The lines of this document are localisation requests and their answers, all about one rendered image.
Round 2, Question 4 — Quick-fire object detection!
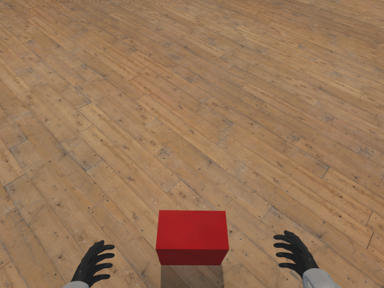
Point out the robot right forearm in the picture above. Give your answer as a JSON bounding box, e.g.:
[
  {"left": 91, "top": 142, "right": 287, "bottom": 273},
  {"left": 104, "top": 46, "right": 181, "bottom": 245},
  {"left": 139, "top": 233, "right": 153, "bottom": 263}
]
[{"left": 302, "top": 268, "right": 341, "bottom": 288}]

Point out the robot right hand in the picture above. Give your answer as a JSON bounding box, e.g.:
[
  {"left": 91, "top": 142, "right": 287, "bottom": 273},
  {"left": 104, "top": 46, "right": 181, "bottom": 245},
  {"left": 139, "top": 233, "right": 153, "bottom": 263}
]
[{"left": 274, "top": 230, "right": 319, "bottom": 278}]

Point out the carton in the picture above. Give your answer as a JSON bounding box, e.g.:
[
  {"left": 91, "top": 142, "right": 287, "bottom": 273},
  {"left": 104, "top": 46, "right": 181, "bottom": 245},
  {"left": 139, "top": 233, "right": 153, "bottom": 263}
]
[{"left": 156, "top": 210, "right": 229, "bottom": 265}]

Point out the robot left hand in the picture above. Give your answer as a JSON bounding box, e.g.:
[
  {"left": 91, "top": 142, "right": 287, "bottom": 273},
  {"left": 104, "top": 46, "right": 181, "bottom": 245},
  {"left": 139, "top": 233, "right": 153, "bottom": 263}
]
[{"left": 71, "top": 240, "right": 115, "bottom": 288}]

